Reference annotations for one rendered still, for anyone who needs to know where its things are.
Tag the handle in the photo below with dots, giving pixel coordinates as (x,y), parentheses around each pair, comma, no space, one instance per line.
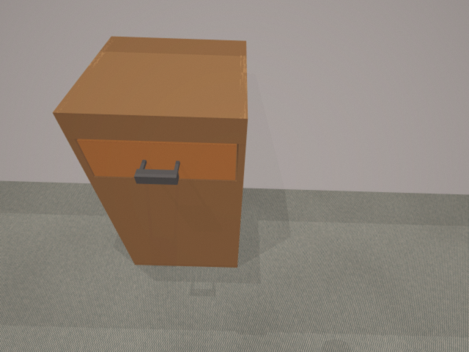
(157,176)

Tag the drawer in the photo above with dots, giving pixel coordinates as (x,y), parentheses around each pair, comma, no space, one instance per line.
(121,158)

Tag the cabinet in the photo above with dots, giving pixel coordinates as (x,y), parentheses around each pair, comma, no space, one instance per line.
(166,90)

